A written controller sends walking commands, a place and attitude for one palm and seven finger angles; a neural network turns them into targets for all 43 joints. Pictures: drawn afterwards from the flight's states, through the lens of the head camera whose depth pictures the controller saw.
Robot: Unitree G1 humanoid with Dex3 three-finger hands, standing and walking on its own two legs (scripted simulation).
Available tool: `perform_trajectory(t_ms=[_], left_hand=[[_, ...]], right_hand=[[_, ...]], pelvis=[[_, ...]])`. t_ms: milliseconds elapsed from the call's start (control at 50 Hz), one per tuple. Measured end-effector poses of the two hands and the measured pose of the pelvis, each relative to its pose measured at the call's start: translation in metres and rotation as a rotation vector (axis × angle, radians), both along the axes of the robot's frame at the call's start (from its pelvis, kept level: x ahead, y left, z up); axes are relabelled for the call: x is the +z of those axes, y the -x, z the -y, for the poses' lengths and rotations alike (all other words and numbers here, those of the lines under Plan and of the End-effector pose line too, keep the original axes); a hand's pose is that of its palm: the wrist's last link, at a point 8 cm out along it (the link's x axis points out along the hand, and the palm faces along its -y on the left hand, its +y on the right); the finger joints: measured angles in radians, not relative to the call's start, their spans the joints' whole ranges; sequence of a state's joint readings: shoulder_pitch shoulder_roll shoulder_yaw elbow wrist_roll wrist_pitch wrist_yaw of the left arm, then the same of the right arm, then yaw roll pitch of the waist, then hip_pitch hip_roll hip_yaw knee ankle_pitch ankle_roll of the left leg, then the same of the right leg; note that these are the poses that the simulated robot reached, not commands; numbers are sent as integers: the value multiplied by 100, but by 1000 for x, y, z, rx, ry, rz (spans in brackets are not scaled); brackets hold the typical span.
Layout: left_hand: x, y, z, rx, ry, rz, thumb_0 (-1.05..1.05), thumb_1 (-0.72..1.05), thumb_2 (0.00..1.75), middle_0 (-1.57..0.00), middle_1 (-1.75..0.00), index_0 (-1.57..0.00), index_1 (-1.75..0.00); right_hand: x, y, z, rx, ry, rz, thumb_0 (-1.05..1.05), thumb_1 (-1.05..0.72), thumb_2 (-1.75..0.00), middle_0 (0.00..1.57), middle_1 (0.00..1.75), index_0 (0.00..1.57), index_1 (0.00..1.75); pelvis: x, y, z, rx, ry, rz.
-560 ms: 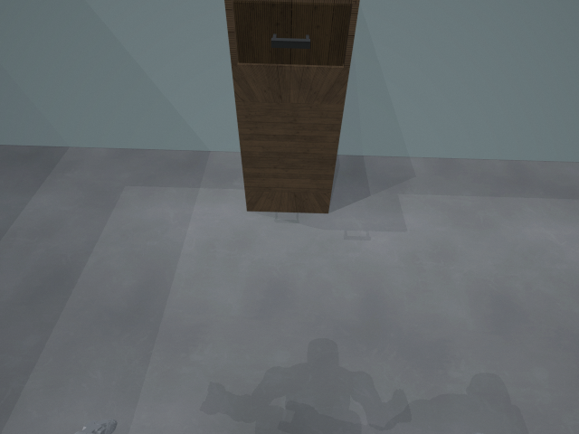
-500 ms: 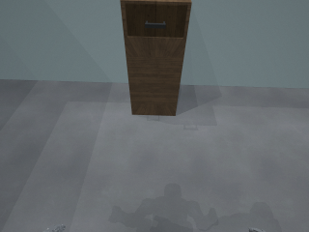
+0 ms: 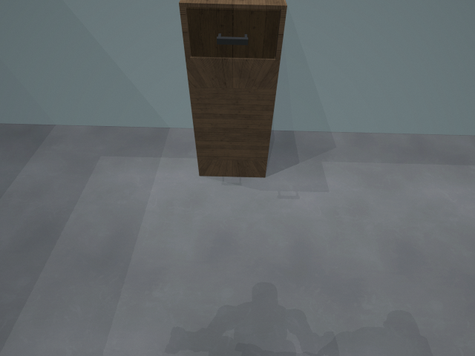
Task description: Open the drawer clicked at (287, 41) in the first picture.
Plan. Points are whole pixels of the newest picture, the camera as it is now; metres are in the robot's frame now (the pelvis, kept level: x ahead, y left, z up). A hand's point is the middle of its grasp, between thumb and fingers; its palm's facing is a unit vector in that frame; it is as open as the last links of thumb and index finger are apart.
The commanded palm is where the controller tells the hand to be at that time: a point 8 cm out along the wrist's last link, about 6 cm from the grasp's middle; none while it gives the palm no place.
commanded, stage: stand and wait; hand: left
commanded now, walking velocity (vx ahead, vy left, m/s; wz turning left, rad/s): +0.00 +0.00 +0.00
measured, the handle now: (232, 38) +1.18 +0.09 +0.04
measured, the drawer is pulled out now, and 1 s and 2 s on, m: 0.00 0.00 0.00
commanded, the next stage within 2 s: look at it before walking up in 0.46 s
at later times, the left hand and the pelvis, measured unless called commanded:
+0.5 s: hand out of the picture +0.06 +0.24 -0.15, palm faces -0.04 -0.94 -0.33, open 7.4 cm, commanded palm none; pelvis -0.01 -0.01 +0.00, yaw +0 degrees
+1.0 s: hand out of the picture +0.08 +0.24 -0.15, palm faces -0.04 -0.94 -0.34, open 7.4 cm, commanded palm none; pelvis +0.00 +0.00 +0.00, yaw -1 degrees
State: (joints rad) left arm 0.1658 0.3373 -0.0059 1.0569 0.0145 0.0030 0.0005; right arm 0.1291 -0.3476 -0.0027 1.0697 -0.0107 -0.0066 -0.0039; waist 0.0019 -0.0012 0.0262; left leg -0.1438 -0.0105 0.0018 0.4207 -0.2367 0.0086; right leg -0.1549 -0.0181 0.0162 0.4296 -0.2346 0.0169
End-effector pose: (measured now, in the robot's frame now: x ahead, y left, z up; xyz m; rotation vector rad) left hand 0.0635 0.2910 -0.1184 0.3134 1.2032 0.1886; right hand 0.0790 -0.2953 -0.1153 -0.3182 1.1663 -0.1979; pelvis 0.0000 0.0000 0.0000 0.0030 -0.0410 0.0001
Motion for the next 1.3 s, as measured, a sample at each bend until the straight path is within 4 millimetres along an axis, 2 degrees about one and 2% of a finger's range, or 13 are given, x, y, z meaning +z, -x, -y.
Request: perform_trajectory(t_ms=[200,480,660,1100,1220,1300], left_hand=[[3,6,3,-6,-8,-3,0,91,90,-21,-30,-20,-30],[1,6,10,-15,7,-8,0,91,90,-21,-30,-20,-30],[-1,6,9,-12,9,-22,0,91,90,-21,-30,-20,-30],[3,-10,4,-11,-3,-5,0,91,90,-21,-30,-20,-30],[3,-12,5,-9,-2,-1,0,91,90,-21,-30,-20,-30],[-4,-7,12,-5,14,-27,0,91,90,-21,-30,-20,-30]], right_hand=[[-4,22,4,-19,-12,-36,1,-90,-89,21,30,21,30],[-4,31,4,-27,-17,-54,1,-90,-89,21,30,21,30],[-3,27,4,-27,-13,-57,1,-90,-89,21,30,21,30],[0,-3,2,-9,-11,-17,1,-90,-89,21,30,21,30],[1,-5,2,-7,-8,-16,1,-90,-89,21,30,21,30],[-4,0,-4,-26,-22,-19,1,-90,-89,20,30,21,30]], pelvis=[[1,8,5,-4,0,3],[2,11,6,-8,0,-6],[3,7,6,-9,0,-11],[4,-5,5,-8,0,-12],[4,-6,5,-9,0,-11],[1,-11,5,-35,2,-11]])
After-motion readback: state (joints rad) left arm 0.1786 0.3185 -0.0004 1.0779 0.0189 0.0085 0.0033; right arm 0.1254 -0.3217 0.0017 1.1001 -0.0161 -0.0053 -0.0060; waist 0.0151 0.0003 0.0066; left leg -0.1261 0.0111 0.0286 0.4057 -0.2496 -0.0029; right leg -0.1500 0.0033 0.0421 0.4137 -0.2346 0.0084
